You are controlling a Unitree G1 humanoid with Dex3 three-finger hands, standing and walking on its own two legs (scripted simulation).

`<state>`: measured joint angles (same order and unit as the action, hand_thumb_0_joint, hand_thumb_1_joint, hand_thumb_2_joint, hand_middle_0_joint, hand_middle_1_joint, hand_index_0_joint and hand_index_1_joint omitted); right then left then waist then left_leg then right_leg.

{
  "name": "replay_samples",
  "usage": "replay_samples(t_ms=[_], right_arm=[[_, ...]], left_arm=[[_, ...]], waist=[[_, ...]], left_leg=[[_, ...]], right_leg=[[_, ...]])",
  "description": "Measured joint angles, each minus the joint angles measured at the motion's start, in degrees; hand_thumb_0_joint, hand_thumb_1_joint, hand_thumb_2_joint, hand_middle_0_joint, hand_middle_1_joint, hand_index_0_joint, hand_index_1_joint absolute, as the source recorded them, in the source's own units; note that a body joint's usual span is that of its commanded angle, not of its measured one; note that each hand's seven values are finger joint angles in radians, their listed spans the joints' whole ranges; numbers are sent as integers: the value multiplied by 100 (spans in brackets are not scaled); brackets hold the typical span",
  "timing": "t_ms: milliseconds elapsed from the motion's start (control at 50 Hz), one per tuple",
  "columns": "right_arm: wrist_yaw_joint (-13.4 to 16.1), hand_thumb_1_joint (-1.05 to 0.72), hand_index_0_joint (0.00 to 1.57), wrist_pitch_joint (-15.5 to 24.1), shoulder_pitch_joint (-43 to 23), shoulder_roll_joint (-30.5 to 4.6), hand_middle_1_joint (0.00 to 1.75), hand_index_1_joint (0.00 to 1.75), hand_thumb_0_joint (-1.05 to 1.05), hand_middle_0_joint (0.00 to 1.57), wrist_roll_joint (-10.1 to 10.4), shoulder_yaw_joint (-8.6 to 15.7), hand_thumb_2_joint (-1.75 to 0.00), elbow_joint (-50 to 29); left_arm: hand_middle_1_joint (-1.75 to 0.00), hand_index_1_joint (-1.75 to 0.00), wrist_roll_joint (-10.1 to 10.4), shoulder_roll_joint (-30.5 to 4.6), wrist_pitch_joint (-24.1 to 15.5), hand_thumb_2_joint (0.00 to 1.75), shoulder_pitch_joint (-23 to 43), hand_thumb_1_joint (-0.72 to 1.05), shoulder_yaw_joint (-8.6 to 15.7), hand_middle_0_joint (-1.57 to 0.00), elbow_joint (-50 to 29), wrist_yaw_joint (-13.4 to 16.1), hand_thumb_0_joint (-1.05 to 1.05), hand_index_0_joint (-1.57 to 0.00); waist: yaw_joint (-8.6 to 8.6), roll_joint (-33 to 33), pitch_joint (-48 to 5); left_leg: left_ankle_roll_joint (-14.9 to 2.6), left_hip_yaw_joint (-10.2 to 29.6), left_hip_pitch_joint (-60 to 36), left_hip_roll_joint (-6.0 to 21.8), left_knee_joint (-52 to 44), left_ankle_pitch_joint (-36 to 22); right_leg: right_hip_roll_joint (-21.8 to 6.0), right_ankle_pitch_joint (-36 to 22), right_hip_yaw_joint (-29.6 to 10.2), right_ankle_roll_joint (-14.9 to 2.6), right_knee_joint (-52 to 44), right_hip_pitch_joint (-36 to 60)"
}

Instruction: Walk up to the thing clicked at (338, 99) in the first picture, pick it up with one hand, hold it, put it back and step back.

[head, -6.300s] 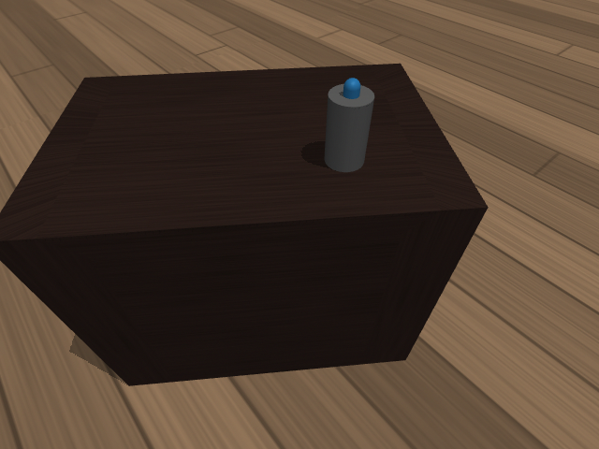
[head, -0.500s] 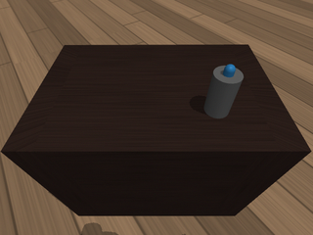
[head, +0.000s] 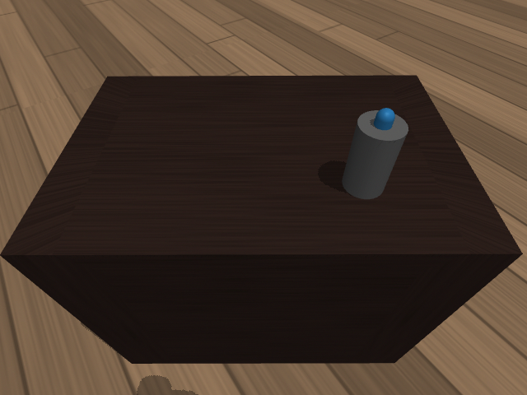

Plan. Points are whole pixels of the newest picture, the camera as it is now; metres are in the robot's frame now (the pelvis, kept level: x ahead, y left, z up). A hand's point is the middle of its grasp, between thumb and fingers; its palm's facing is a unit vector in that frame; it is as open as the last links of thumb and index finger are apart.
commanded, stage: rise first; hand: right
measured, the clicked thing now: (373, 150) +0.52 -0.20 +0.06
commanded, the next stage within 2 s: go down in 1.88 s
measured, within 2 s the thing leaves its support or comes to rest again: neither
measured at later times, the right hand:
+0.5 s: hand (450, 364) +0.18 -0.26 -0.05, palm faces +0.26 +0.90 -0.34, open 15.9 cm
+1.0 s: hand (489, 339) +0.18 -0.26 +0.06, palm faces +0.31 +0.87 -0.38, open 17.6 cm
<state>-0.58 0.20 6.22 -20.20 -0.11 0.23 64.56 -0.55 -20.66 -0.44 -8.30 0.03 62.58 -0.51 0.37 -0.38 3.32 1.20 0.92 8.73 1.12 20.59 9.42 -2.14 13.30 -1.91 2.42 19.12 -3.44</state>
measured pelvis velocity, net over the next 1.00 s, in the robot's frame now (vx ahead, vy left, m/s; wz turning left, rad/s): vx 0.00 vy -0.01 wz -0.03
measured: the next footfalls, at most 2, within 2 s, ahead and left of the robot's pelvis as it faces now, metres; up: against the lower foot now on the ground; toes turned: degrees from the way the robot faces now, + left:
none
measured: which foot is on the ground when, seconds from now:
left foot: down 0.00-1.00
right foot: down 0.00-1.00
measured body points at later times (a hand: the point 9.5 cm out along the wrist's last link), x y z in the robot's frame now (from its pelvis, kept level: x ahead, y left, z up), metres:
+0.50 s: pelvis +0.00 -0.01 -0.01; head +0.00 +0.01 +0.44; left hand +0.17 +0.25 -0.09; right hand +0.16 -0.31 -0.03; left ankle +0.02 +0.13 -0.75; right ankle -0.03 -0.15 -0.75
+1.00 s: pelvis +0.00 -0.01 -0.01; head -0.01 +0.01 +0.44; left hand +0.16 +0.26 -0.09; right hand +0.15 -0.30 +0.08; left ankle +0.02 +0.13 -0.75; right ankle -0.03 -0.15 -0.75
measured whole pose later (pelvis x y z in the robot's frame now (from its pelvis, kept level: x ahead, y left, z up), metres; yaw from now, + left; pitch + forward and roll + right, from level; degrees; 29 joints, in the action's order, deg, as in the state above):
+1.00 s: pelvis +0.00 -0.01 -0.01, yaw -1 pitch -3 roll +0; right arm 1.6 9.1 26.3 -17.4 2.4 12.7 -5.7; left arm 0.8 -13.3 -6.2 -14.1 8.3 36.1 2.3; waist 2.8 -2.9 1.6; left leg 1.7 -0.3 9.8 2.0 24.9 11.8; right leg -1.3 15.9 -3.3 1.9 25.0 -5.8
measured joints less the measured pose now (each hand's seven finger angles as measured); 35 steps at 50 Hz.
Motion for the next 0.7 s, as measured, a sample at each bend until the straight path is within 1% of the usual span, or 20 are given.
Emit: replay_samples(t_ms=[20, 40, 60, 80, 120, 160, 180, 220, 240, 280, 320, 400, 480, 520, 600, 700], right_arm=[[0, -90, 20, -1, -3, 2, 30, 30, 0, 20, 0, -1, -90, -3], [29, -90, 19, -32, 31, 14, 29, 29, 0, 19, 84, -5, -89, -153], [86, -88, 18, 10, 47, 45, 28, 28, 0, 18, 218, -9, -88, -396], [137, -86, 17, 134, 13, 91, 26, 26, 1, 17, 316, 17, -86, -589], [210, -80, 14, 330, -170, 186, 22, 22, 1, 14, 412, 160, -80, -793], [301, -71, 12, 399, -369, 258, 18, 18, 1, 12, 443, 318, -71, -959], [339, -66, 11, 415, -429, 283, 16, 16, 1, 11, 436, 384, -66, -1093], [360, -55, 9, 465, -445, 334, 13, 13, 1, 10, 368, 549, -55, -1406], [362, -50, 9, 471, -377, 354, 12, 12, 1, 9, 337, 624, -50, -1609], [372, -38, 8, 455, -147, 363, 10, 10, 0, 8, 302, 701, -41, -2047], [377, -27, 7, 430, 96, 340, 8, 8, 0, 7, 297, 724, -34, -2398], [397, -5, 6, 356, 599, 318, 7, 7, 0, 6, 320, 742, -22, -3139], [439, 16, 5, 348, 1015, 331, 6, 6, 0, 5, 322, 727, -15, -3981], [454, 25, 5, 367, 1153, 355, 6, 6, 0, 5, 319, 740, -12, -4414], [449, 40, 5, 445, 1368, 380, 6, 6, -1, 5, 302, 794, -8, -5171], [358, 51, 5, 537, 1632, 360, 6, 6, -1, 5, 299, 933, -5, -5822]], left_arm=[[-30, -29, -2, -1, 0, 90, -1, 90, 0, -20, 1, 0, 1, -21], [-29, -29, 98, 3, -8, 89, -35, 89, 16, -20, -133, 21, 1, -20], [-28, -27, 237, 21, -83, 88, -53, 88, 18, -18, -358, 77, 1, -19], [-26, -26, 342, 55, -208, 86, -28, 86, 30, -17, -545, 132, 1, -17], [-22, -22, 459, 168, -393, 80, 141, 80, 172, -15, -774, 189, 1, -14], [-18, -18, 505, 262, -473, 71, 343, 71, 288, -12, -939, 277, 1, -11], [-16, -16, 497, 299, -508, 66, 433, 66, 335, -11, -1002, 313, 1, -10], [-13, -13, 408, 373, -577, 56, 560, 55, 481, -10, -1060, 336, 1, -8], [-11, -12, 364, 408, -579, 51, 580, 50, 550, -9, -1102, 338, 1, -8], [-9, -9, 311, 461, -557, 42, 494, 40, 621, -8, -1277, 355, 1, -7], [-8, -7, 293, 495, -533, 33, 341, 29, 636, -7, -1434, 367, 1, -7], [-6, -5, 307, 604, -451, 21, -59, 8, 567, -6, -1889, 400, 0, -6], [-5, -5, 290, 720, -465, 14, -404, -13, 457, -6, -2427, 445, 0, -6], [-5, -5, 266, 755, -495, 11, -490, -23, 439, -6, -2609, 456, 0, -6], [-5, -5, 227, 759, -547, 8, -547, -38, 488, -6, -2798, 451, 0, -6], [-5, -5, 209, 759, -552, 5, -661, -48, 584, -6, -2883, 373, 0, -6]], waist=[[-1, 0, -1], [-15, -5, -41], [-18, -13, -2], [-10, -21, 63], [-2, -12, 135], [-1, 5, 125], [6, 11, 96], [34, 14, -22], [42, 8, -88], [51, -22, -216], [53, -65, -341], [83, -125, -466], [125, -147, -432], [151, -155, -396], [185, -186, -361], [192, -212, -385]], left_leg=[[0, -2, -2, 1, 1, 0], [2, -11, 109, 6, 86, 27], [4, -13, 209, 9, 194, 63], [5, -13, 278, 7, 268, 81], [10, -14, 468, 13, 418, 105], [12, -19, 667, 25, 542, 120], [11, -18, 746, 27, 581, 122], [7, -12, 876, 29, 617, 120], [7, -11, 903, 28, 609, 117], [9, -25, 867, 24, 544, 109], [16, -53, 790, 24, 480, 117], [27, -78, 637, 27, 423, 163], [37, -89, 477, 46, 405, 207], [44, -93, 407, 59, 405, 226], [58, -88, 301, 82, 417, 259], [68, -93, 205, 91, 414, 287]], right_leg=[[1, 0, -2, 0, 3, 0], [7, 36, -15, -3, 112, -127], [12, 86, -22, -5, 252, -243], [13, 121, -26, -8, 360, -327], [25, 159, -35, -13, 537, -531], [39, 176, -48, -8, 673, -739], [43, 180, -49, -6, 716, -820], [47, 184, -46, -8, 759, -951], [46, 184, -45, -9, 756, -980], [39, 184, -55, -11, 712, -959], [35, 198, -80, -17, 678, -907], [33, 246, -98, -30, 641, -773], [49, 272, -105, -43, 599, -608], [61, 282, -108, -51, 589, -536], [84, 302, -103, -65, 579, -422], [91, 321, -105, -73, 566, -324]])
